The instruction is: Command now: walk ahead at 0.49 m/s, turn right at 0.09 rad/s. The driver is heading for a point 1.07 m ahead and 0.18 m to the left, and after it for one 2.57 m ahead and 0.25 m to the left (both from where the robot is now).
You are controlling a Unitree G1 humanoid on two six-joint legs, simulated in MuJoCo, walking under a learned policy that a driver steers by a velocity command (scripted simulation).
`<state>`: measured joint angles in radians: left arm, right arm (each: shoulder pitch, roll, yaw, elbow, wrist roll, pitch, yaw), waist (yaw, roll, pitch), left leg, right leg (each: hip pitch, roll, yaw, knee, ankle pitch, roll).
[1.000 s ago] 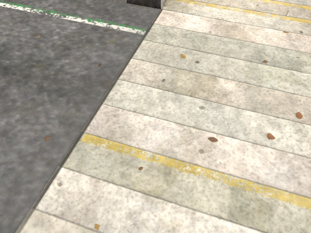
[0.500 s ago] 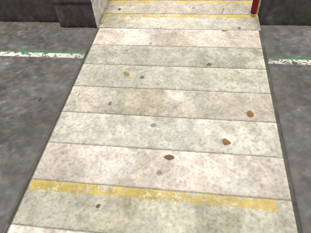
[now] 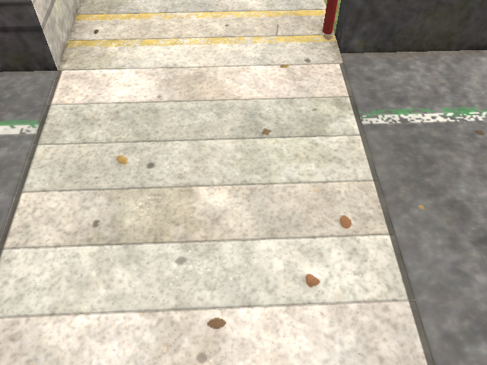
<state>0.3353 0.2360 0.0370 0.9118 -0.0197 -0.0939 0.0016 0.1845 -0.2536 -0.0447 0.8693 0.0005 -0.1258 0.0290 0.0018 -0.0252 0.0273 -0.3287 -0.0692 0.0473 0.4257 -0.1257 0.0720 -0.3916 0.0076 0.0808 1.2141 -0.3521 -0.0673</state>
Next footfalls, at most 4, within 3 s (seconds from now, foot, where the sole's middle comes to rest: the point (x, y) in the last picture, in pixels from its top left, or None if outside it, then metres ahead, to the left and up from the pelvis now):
0.38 right None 0.40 -0.15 -0.77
0.96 left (206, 306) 0.64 0.14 -0.77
1.44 right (242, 238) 0.87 0.04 -0.77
1.82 left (172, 270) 0.76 0.24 -0.77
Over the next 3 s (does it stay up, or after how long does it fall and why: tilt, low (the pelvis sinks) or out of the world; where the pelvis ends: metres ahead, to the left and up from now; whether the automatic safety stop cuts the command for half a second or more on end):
stays up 0.76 0.13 -0.01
